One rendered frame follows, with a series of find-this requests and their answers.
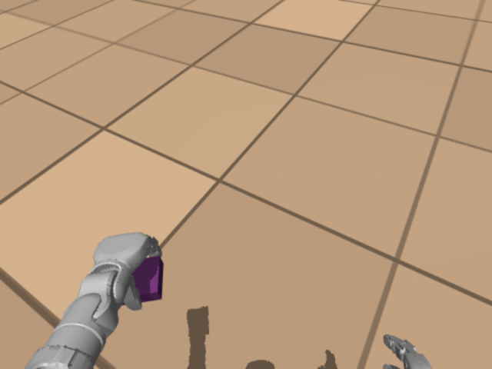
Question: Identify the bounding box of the left robot hand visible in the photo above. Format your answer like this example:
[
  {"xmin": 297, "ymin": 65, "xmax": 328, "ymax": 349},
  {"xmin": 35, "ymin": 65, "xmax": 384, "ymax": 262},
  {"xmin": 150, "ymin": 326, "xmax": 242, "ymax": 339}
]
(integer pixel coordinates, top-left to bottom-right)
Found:
[{"xmin": 94, "ymin": 232, "xmax": 162, "ymax": 311}]

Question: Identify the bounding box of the small box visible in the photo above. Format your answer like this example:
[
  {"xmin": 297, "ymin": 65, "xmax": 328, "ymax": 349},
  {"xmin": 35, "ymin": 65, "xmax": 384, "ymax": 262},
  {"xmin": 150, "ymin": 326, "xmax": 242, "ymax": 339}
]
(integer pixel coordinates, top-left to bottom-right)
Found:
[{"xmin": 122, "ymin": 256, "xmax": 164, "ymax": 305}]

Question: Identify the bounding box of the left robot arm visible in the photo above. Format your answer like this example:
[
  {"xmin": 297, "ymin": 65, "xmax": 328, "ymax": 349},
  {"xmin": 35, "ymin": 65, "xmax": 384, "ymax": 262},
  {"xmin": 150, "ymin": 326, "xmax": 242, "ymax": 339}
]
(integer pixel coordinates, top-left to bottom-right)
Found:
[{"xmin": 24, "ymin": 260, "xmax": 132, "ymax": 369}]

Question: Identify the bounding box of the right robot hand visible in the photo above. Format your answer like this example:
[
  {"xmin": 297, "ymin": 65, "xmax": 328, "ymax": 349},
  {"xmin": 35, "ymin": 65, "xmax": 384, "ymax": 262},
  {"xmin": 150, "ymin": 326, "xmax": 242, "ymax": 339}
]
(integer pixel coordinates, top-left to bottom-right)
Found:
[{"xmin": 383, "ymin": 334, "xmax": 432, "ymax": 369}]

